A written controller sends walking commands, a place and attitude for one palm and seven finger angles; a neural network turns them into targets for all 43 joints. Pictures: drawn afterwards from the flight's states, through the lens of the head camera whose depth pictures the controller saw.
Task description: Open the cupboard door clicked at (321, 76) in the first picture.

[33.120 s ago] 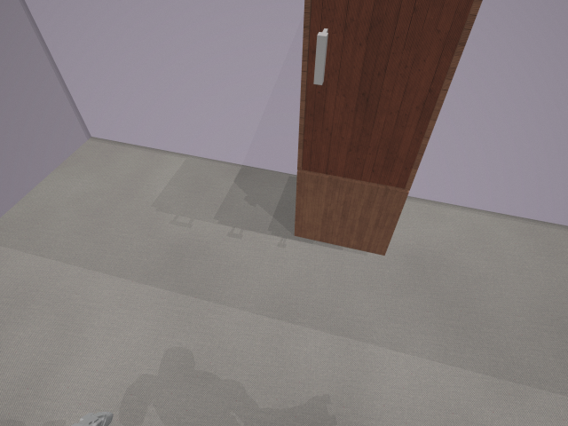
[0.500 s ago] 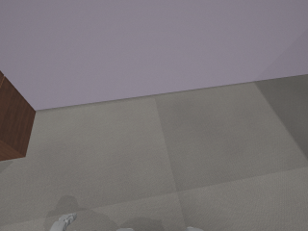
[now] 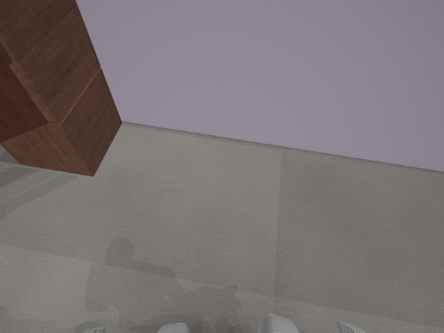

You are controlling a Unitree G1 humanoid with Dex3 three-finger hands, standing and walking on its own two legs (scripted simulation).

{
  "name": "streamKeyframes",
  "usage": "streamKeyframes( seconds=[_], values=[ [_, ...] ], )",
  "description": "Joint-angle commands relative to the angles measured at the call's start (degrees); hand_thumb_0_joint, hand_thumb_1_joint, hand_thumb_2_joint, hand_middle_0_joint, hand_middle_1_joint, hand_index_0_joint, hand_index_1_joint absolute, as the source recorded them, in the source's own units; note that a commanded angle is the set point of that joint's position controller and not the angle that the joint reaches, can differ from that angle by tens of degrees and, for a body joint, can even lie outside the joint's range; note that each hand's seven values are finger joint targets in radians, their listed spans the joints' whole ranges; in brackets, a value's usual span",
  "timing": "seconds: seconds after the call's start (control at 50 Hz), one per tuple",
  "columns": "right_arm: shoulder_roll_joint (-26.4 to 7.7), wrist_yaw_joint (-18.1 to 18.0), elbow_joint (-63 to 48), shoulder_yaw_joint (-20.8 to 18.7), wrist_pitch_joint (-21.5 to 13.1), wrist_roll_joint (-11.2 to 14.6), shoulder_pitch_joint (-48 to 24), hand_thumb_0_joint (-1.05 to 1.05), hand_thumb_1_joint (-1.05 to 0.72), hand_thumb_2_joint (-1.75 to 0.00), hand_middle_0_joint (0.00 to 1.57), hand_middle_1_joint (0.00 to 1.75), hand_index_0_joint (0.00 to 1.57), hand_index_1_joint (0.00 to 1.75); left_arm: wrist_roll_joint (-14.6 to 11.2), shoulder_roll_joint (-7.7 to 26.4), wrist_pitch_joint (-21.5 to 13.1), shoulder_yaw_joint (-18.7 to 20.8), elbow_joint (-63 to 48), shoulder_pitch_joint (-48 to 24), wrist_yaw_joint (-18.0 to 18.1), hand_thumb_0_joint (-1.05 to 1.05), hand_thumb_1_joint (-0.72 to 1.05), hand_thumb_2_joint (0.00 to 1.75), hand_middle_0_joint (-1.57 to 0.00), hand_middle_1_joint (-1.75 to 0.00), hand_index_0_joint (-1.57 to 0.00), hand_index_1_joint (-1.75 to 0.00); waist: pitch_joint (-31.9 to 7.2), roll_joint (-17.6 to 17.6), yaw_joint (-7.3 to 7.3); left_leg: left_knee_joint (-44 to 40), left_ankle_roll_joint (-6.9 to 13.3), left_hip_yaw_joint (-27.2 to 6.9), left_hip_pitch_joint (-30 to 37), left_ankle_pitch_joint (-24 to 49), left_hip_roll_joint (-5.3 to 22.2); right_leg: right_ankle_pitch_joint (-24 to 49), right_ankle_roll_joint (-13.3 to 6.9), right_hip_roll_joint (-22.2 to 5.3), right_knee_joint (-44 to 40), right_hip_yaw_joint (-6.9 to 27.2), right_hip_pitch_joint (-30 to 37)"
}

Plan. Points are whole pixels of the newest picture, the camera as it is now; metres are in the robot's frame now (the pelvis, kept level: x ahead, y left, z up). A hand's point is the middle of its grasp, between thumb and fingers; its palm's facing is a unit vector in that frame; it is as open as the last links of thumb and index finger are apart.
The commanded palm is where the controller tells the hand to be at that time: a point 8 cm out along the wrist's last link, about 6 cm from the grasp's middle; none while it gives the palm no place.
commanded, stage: turn to face it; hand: left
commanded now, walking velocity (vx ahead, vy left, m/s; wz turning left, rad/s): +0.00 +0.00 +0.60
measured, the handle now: out of the picture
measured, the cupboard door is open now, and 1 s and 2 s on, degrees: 47 47 47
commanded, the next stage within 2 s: take the last steps up to it in 1.02 s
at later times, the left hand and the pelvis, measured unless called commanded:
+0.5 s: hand out of the picture +0.01 +0.17 -0.17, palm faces +0.35 -0.91 -0.21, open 7.4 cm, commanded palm none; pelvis +0.02 -0.03 -0.01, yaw +20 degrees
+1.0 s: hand out of the picture -0.01 +0.14 -0.15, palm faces +0.55 -0.80 -0.24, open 7.4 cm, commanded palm none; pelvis +0.05 -0.05 +0.01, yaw +34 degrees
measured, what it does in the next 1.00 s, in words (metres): steps on the spot, turning left: right foot, then left foot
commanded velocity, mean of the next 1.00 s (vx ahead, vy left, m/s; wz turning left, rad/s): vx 0.00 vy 0.00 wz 0.49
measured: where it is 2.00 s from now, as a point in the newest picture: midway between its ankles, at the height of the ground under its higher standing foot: outside the picture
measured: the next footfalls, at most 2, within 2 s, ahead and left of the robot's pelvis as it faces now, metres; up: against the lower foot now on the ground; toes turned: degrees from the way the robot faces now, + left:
right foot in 0.16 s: +0.07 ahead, -0.16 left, +0.00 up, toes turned +3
left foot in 0.48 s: +0.03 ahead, +0.10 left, +0.00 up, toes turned +24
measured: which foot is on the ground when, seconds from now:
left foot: down 0.00-0.16, up 0.18-0.46, down 0.48-0.80, up 0.82-1.00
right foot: up 0.00-0.14, down 0.16-0.48, up 0.50-0.78, down 0.80-1.00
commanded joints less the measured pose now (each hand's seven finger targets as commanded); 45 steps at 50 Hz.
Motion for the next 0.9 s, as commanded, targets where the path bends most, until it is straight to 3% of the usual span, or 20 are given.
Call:
streamKeyframes(
  seconds=[0.0,0.08,0.1,0.12,0.14,0.18,0.24,0.36,0.42,0.44,0.46,0.48,0.56,0.68,0.74,0.76,0.78,0.8,0.84,0.88],
  values=[
    [-12.49,-0.61,-3.09,-3.26,-0.53,-0.51,1.69,0.0,-0.9,-0.9,0.2,0.3,0.2,0.3,-0.15,3.25,-1.94,0.86,-6.0,-1.28,-0.03,0.0,0.9,0.9,-0.2,-0.3,-0.2,-0.3,-9.03,10.44,-1.85,-13.35,8.09,-15.05,5.06,12.59,12.74,0.53,-0.43,1.93,-10.53,0.27,2.44],
    [-12.09,-0.38,-3.78,-3.6,0.13,-0.19,-1.06,0.0,-0.9,-0.9,0.2,0.3,0.2,0.3,-0.34,3.73,-2.78,1.06,-5.25,3.96,0.29,0.0,0.9,0.9,-0.2,-0.3,-0.2,-0.3,-9.63,11.53,0.62,-8.98,6.18,-16.32,-0.57,12.8,10.23,7.52,-1.19,4.81,-27.28,-1.1,14.65],
    [-10.91,-0.23,-4.37,-3.49,0.24,0.21,-2.05,0.0,-0.9,-0.9,0.2,0.3,0.2,0.3,-0.21,5.31,-3.32,1.53,-4.77,6.42,0.59,0.0,0.9,0.9,-0.2,-0.3,-0.2,-0.3,-9.85,7.31,2.17,-4.87,3.78,-14.68,-4.58,8.73,7.45,11.67,-1.62,2.9,-36.32,0.32,20.83],
    [-7.27,0.16,-5.31,-3.1,0.28,0.84,-1.37,0.0,-0.9,-0.9,0.2,0.3,0.2,0.3,0.65,10.14,-4.0,2.52,-4.77,8.11,1.18,0.0,0.9,0.9,-0.2,-0.3,-0.2,-0.3,-9.98,-6.96,2.89,6.69,-0.42,-7.82,-14.6,-3.96,0.32,10.21,-5.56,-9.95,-45.29,14.79,27.39],
    [-6.27,0.57,-6.5,-2.85,0.2,0.67,-1.98,0.0,-0.9,-0.9,0.2,0.3,0.2,0.3,0.89,13.53,-3.97,2.73,-5.35,7.5,1.31,0.0,0.9,0.9,-0.2,-0.3,-0.2,-0.3,-8.51,-16.9,3.29,22.23,-2.76,-1.43,-16.63,-19.79,-3.65,13.62,-12.57,-22.66,-48.81,24.66,22.29],
    [-7.01,0.73,-5.01,-3.25,1.0,0.21,-2.75,0.0,-0.9,-0.9,0.2,0.3,0.2,0.3,0.41,9.11,-4.06,1.88,-6.21,3.11,1.88,0.0,0.9,0.9,-0.2,-0.3,-0.2,-0.3,-5.97,-13.16,0.79,36.35,-2.64,-3.66,-16.53,-15.62,0.87,22.48,-13.96,-18.38,-44.83,17.55,17.19],
    [-4.76,1.57,-3.54,-2.29,1.58,0.42,-1.84,0.0,-0.9,-0.9,0.2,0.3,0.2,0.3,0.33,6.49,-4.36,0.78,-6.59,1.17,1.66,0.0,0.9,0.9,-0.2,-0.3,-0.2,-0.3,-6.55,-11.64,-0.73,32.05,-4.15,0.34,-13.68,-10.7,1.9,36.3,-11.15,-13.12,-41.15,2.89,18.63],
    [-2.75,2.05,-4.27,-1.06,0.59,0.91,-5.11,0.0,-0.9,-0.9,0.2,0.3,0.2,0.3,0.76,9.53,-4.44,2.07,-3.83,6.53,1.5,0.0,0.9,0.9,-0.2,-0.3,-0.2,-0.3,-9.41,-10.03,2.32,8.84,-3.59,6.11,-6.56,-10.58,0.76,46.43,-10.46,-15.11,-35.35,-1.08,26.16],
    [-5.08,1.72,-3.05,-1.44,-0.02,0.52,0.24,0.0,-0.9,-0.9,0.2,0.3,0.2,0.3,-0.06,10.0,-4.13,2.44,-3.75,5.09,0.95,0.0,0.9,0.9,-0.2,-0.3,-0.2,-0.3,-10.66,-6.89,-1.08,-5.66,-2.09,7.09,6.07,2.17,-0.21,42.19,-6.16,-13.85,-27.0,-5.42,19.46],
    [-9.13,1.49,-2.32,-2.48,-0.54,0.16,3.93,0.0,-0.9,-0.9,0.2,0.3,0.2,0.3,-0.43,8.4,-3.89,2.33,-4.78,4.64,0.65,0.0,0.9,0.9,-0.2,-0.3,-0.2,-0.3,-13.56,2.28,-3.29,-9.13,0.94,-0.61,16.33,14.37,6.47,32.37,-2.95,-11.25,-17.42,-8.05,10.42],
    [-15.35,1.19,-2.07,-4.13,-0.69,-0.14,8.44,0.0,-0.9,-0.9,0.2,0.3,0.2,0.3,-0.68,4.28,-3.71,0.94,-7.16,3.0,0.26,0.0,0.9,0.9,-0.2,-0.3,-0.2,-0.3,-15.2,19.17,-5.63,-10.05,9.46,-21.45,24.4,37.3,22.46,-6.49,1.14,-2.92,-3.6,-8.76,-5.16],
    [-17.45,0.65,-0.87,-4.37,-0.16,-0.14,11.84,0.0,-0.9,-0.9,0.2,0.3,0.2,0.3,-0.08,4.49,-2.94,0.56,-9.13,-1.23,0.75,0.0,0.9,0.9,-0.2,-0.3,-0.2,-0.3,-14.48,14.87,-7.07,-10.63,14.13,-23.15,20.38,35.89,26.05,-13.06,0.15,-1.92,3.07,-2.21,-6.81],
    [-11.83,-0.96,-2.82,-2.79,-0.92,-0.39,2.41,0.0,-0.9,-0.9,0.2,0.3,0.2,0.3,-0.05,3.98,-2.02,1.01,-5.79,-1.48,0.33,0.0,0.9,0.9,-0.2,-0.3,-0.2,-0.3,-9.05,12.22,-2.0,-13.21,9.12,-15.49,8.33,20.55,15.65,-0.02,0.01,-1.41,3.7,2.31,-4.47],
    [-11.87,-0.6,-2.71,-2.92,-0.19,-0.65,0.59,0.0,-0.9,-0.9,0.2,0.3,0.2,0.3,-0.21,2.64,-2.06,0.6,-4.76,0.88,0.12,0.0,0.9,0.9,-0.2,-0.3,-0.2,-0.3,-8.2,10.76,-1.05,-13.6,8.03,-15.56,1.9,10.12,12.71,0.47,-0.93,3.01,-16.36,-0.83,7.49],
    [-10.32,-0.35,-3.21,-2.9,0.08,0.11,-1.14,0.0,-0.9,-0.9,0.2,0.3,0.2,0.3,-0.24,4.11,-3.22,1.11,-3.46,6.66,0.51,0.0,0.9,0.9,-0.2,-0.3,-0.2,-0.3,-9.84,6.76,1.83,-6.52,4.3,-13.63,-3.54,8.96,8.34,12.2,-1.71,3.3,-35.12,-0.8,20.52],
    [-7.24,0.05,-3.9,-2.57,0.1,0.72,-0.77,0.0,-0.9,-0.9,0.2,0.3,0.2,0.3,0.52,8.34,-3.92,1.91,-3.48,8.15,1.05,0.0,0.9,0.9,-0.2,-0.3,-0.2,-0.3,-10.41,-3.62,2.57,2.68,0.77,-8.13,-11.41,-0.15,2.56,10.78,-4.68,-6.88,-43.17,10.39,26.7],
    [-4.74,0.39,-5.15,-2.0,0.05,0.69,-1.33,0.0,-0.9,-0.9,0.2,0.3,0.2,0.3,0.96,12.63,-4.07,2.6,-3.7,8.2,1.19,0.0,0.9,0.9,-0.2,-0.3,-0.2,-0.3,-8.34,-15.49,3.09,17.41,-2.41,-0.36,-15.46,-17.1,-3.88,15.19,-11.66,-20.7,-47.84,23.27,23.86],
    [-6.3,0.57,-4.93,-2.36,0.44,0.27,-2.07,0.0,-0.9,-0.9,0.2,0.3,0.2,0.3,0.55,11.57,-4.17,2.02,-4.3,7.51,1.36,0.0,0.9,0.9,-0.2,-0.3,-0.2,-0.3,-7.93,-11.71,2.95,28.14,-1.75,-3.54,-14.1,-18.24,-1.1,16.27,-14.54,-21.66,-47.18,21.93,17.84],
    [-5.9,0.68,-2.84,-2.38,1.06,0.26,-1.44,0.0,-0.9,-0.9,0.2,0.3,0.2,0.3,0.26,7.6,-4.39,0.9,-4.64,2.76,1.53,0.0,0.9,0.9,-0.2,-0.3,-0.2,-0.3,-5.6,-12.45,-0.08,35.86,-2.63,-3.17,-15.53,-12.59,1.07,28.14,-12.92,-14.92,-43.26,12.41,17.4],
    [-4.05,1.02,-1.79,-1.64,1.09,0.5,-1.11,0.0,-0.9,-0.9,0.2,0.3,0.2,0.3,0.53,6.33,-4.46,0.56,-4.77,2.34,1.62,0.0,0.9,0.9,-0.2,-0.3,-0.2,-0.3,-6.37,-11.26,-0.32,30.27,-3.32,-0.32,-12.23,-11.6,1.29,36.66,-11.56,-12.41,-41.24,5.2,18.26]
  ],
)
